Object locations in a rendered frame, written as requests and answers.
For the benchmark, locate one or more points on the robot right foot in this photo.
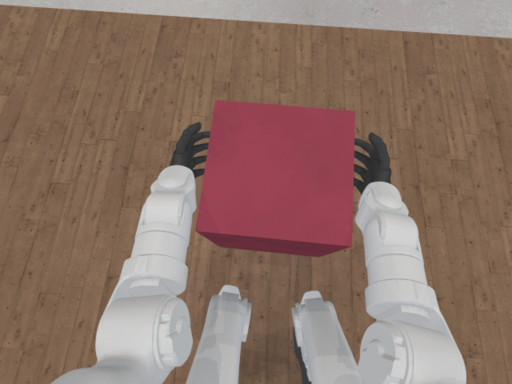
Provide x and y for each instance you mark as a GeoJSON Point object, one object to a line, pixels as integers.
{"type": "Point", "coordinates": [298, 352]}

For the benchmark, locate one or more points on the robot right hand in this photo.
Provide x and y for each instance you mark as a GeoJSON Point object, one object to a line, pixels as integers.
{"type": "Point", "coordinates": [377, 165]}

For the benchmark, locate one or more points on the robot left hand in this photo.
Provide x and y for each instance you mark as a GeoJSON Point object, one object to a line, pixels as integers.
{"type": "Point", "coordinates": [185, 149]}

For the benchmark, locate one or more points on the right robot thigh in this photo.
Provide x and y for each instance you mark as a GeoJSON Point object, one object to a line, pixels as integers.
{"type": "Point", "coordinates": [318, 331]}

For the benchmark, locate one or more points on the left robot forearm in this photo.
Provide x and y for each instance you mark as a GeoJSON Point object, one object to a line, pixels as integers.
{"type": "Point", "coordinates": [157, 263]}

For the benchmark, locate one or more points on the carton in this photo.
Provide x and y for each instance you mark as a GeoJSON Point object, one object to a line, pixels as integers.
{"type": "Point", "coordinates": [279, 179]}

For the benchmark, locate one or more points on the robot left upper arm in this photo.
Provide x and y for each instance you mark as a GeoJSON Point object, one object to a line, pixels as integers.
{"type": "Point", "coordinates": [140, 341]}

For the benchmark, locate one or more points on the robot right upper arm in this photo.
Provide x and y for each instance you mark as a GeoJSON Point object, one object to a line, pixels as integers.
{"type": "Point", "coordinates": [396, 352]}

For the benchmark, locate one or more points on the right robot forearm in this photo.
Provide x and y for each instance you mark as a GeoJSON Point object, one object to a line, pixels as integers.
{"type": "Point", "coordinates": [397, 286]}

